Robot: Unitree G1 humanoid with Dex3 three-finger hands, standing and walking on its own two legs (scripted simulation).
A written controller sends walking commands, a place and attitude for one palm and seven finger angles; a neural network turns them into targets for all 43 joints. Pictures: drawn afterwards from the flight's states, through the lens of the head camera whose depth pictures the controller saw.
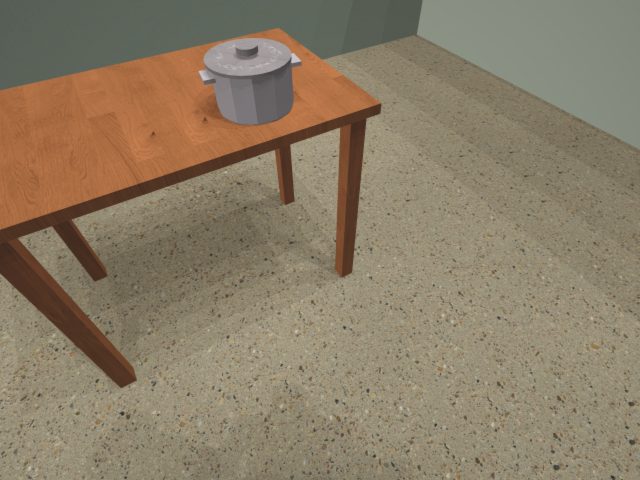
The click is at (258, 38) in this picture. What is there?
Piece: lid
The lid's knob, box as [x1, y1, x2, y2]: [235, 41, 257, 55]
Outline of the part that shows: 235,45 236,52 240,55 251,55 257,52 257,44 253,41 241,41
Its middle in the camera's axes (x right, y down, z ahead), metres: -0.17 -0.43 +0.88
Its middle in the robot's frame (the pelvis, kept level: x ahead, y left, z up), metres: +0.96 +0.22 +0.11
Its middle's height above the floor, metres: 0.88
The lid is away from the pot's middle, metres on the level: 0.00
